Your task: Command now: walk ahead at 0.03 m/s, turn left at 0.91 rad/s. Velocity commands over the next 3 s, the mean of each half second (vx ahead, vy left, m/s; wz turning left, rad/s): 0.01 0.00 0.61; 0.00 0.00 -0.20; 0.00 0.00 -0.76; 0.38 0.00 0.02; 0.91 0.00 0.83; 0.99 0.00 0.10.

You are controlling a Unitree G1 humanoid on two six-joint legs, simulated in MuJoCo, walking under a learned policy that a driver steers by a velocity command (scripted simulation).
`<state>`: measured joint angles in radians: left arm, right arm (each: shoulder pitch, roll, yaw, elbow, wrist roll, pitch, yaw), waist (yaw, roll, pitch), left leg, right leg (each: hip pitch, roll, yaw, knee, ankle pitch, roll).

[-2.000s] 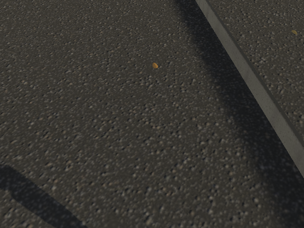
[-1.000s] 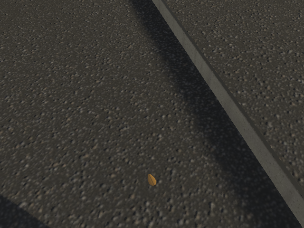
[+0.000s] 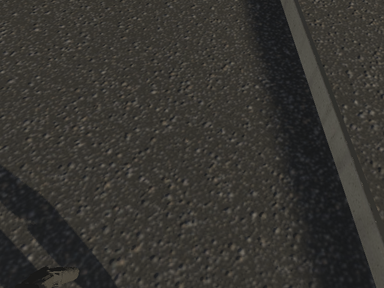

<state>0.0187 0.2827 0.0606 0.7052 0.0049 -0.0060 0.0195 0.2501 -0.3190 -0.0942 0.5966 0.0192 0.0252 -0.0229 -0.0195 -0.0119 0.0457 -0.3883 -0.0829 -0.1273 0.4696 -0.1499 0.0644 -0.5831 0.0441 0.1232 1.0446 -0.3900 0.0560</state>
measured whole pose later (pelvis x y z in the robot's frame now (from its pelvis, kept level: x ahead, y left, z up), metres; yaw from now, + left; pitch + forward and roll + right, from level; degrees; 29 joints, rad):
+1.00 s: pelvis +0.06 -0.06 -0.01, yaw +9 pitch +1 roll +2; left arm 0.20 0.32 0.08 0.69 -0.03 0.06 -0.04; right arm 0.17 -0.29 -0.08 0.65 0.01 0.02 -0.04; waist 0.01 0.02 0.05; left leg -0.19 0.07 0.10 0.55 -0.37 -0.05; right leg -0.44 -0.05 -0.05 0.82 -0.39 0.03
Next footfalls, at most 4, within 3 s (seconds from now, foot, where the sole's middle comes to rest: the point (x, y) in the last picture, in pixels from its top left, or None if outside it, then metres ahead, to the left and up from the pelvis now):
0.28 right None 0.15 -0.14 -0.78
0.64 left None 0.02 0.08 -0.78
1.04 right None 0.13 -0.16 -0.78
1.64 left None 0.21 0.03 -0.78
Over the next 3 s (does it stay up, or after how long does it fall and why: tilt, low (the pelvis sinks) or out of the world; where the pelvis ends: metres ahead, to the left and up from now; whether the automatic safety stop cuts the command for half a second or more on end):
stays up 1.01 -0.01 -0.04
